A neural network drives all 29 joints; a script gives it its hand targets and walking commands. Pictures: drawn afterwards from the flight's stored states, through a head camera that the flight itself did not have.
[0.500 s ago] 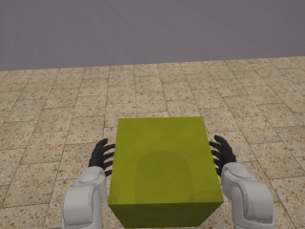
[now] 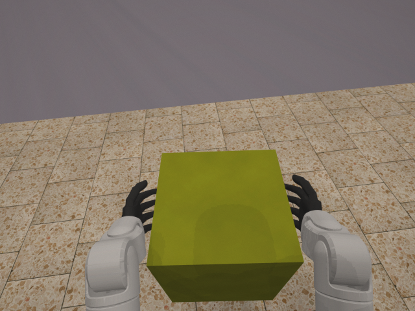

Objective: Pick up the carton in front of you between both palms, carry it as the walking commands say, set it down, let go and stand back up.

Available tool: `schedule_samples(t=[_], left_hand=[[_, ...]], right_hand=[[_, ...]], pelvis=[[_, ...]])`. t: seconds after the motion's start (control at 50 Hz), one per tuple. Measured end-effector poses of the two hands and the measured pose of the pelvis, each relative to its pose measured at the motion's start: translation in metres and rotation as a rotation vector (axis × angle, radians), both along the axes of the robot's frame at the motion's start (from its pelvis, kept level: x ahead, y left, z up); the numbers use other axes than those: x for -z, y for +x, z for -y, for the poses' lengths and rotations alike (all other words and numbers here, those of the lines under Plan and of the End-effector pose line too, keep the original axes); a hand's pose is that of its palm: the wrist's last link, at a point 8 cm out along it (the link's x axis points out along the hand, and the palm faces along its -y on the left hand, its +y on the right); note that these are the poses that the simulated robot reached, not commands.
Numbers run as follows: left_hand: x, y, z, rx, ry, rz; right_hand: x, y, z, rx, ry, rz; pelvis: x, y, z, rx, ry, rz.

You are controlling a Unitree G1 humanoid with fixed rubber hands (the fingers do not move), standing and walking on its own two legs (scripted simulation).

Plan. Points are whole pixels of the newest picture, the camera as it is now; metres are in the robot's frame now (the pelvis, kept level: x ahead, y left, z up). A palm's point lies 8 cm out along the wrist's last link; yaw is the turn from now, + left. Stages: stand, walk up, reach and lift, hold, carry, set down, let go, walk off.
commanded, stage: carry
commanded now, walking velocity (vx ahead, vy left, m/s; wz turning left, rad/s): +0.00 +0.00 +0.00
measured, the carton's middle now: (220, 230) +0.28 +0.00 +0.02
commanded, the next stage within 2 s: hold in 1.86 s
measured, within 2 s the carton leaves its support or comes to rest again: neither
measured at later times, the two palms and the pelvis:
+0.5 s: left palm (141, 203) +0.33 +0.15 +0.05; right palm (292, 201) +0.32 -0.15 +0.05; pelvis +0.06 +0.01 -0.01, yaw -2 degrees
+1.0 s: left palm (145, 218) +0.31 +0.15 +0.03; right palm (295, 215) +0.30 -0.15 +0.03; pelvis +0.02 +0.01 -0.01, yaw -2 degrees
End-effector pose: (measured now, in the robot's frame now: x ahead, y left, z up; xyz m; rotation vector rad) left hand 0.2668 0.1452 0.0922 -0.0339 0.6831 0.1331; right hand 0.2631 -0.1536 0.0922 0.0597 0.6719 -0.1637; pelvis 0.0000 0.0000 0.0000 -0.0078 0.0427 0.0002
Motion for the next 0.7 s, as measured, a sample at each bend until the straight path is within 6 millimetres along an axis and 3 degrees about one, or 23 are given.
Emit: schedule_samples(t=[0.14, 0.24, 0.44, 0.7], left_hand=[[0.014, 0.039, -0.014, -0.02, -0.032, -0.04], [0.017, 0.058, -0.016, -0.005, -0.02, -0.043], [0.034, 0.068, -0.007, 0.038, 0.017, -0.05], [0.057, 0.049, -0.004, 0.058, 0.052, -0.029]], right_hand=[[0.004, 0.045, -0.015, -0.019, -0.035, -0.04], [0.012, 0.059, -0.016, -0.008, -0.026, -0.043], [0.033, 0.06, -0.007, 0.009, -0.027, -0.051], [0.055, 0.045, -0.005, -0.028, -0.066, -0.032]], pelvis=[[0.004, 0.043, -0.009, 0.022, 0.026, -0.014], [0.005, 0.058, -0.014, 0.029, 0.02, -0.028], [0.006, 0.065, -0.014, 0.032, 0.016, -0.031], [0.008, 0.046, -0.009, 0.034, 0.018, -0.001]])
